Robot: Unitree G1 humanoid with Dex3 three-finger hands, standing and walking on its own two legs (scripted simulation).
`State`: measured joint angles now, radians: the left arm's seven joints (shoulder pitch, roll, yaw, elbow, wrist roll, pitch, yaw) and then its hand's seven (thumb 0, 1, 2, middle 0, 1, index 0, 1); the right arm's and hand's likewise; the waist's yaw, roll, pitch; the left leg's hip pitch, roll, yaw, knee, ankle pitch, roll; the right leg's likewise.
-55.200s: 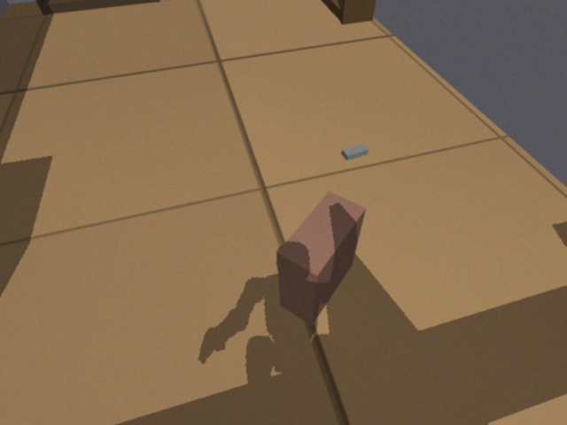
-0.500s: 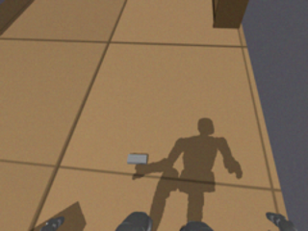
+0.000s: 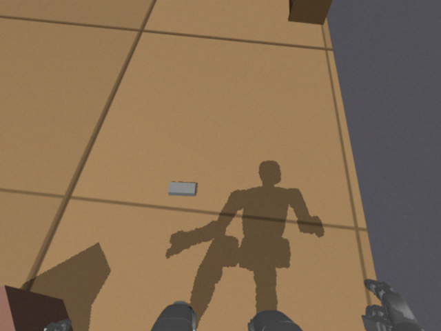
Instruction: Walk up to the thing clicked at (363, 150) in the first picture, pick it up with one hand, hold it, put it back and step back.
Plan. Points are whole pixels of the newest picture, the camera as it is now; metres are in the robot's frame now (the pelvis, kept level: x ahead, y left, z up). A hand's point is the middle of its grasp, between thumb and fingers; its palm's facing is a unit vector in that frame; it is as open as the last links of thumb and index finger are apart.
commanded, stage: step back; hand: left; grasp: from above
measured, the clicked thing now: (182, 189) +0.73 +0.19 -0.74
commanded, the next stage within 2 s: stand in 1.90 s
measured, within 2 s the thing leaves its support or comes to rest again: neither
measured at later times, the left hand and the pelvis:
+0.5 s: hand out of the picture -0.06 +0.25 -0.15, palm faces +0.08 -0.92 -0.39, open 7.4 cm; pelvis -0.18 -0.03 -0.01, yaw +4 degrees
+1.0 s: hand out of the picture -0.32 +0.19 -0.13, palm faces +0.04 -0.90 -0.43, open 7.4 cm; pelvis -0.33 -0.08 +0.01, yaw +0 degrees
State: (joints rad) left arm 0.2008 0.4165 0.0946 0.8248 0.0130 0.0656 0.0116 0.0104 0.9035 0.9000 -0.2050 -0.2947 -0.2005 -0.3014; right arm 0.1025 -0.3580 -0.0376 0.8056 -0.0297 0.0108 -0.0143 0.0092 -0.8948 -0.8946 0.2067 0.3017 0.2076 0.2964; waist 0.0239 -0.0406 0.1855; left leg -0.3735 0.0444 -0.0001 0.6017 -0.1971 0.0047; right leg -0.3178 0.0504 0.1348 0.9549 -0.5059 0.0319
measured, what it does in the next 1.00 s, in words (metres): walks backwards: right foot, then left foot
